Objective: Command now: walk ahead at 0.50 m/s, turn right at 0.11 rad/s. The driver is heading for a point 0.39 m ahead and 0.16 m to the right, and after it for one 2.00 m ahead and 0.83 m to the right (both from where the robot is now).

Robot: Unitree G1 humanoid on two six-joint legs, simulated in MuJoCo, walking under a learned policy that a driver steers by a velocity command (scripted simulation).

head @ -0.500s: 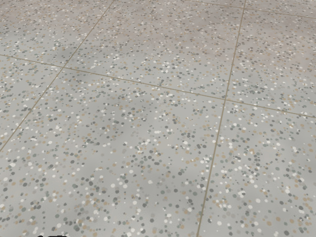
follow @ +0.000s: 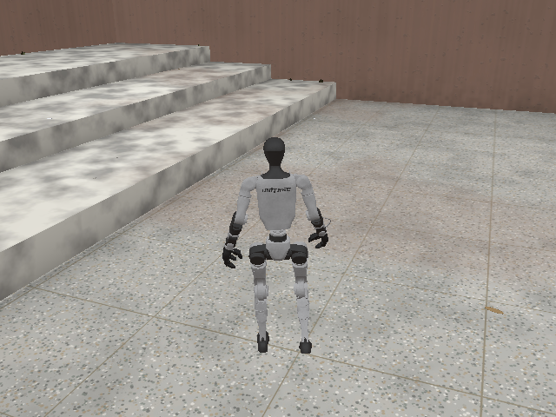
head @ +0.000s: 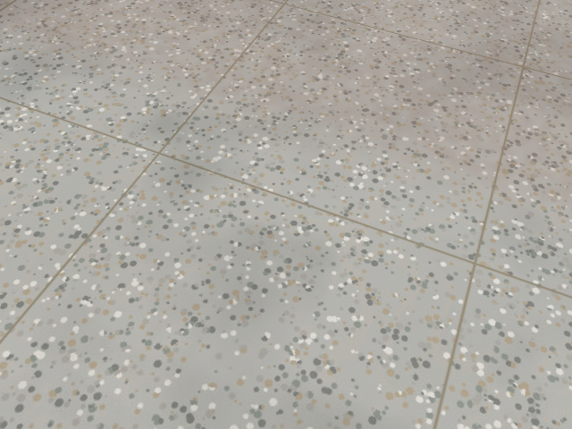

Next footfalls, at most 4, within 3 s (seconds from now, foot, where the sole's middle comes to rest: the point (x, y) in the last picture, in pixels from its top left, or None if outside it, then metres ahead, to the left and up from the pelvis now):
0.42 right None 0.38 -0.16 -0.77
0.88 left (294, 402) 0.54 0.00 -0.77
1.26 right None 0.37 -0.20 -0.77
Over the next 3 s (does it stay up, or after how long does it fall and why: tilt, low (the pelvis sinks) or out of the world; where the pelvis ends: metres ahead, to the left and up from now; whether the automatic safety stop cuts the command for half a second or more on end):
stays up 0.56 -0.16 0.00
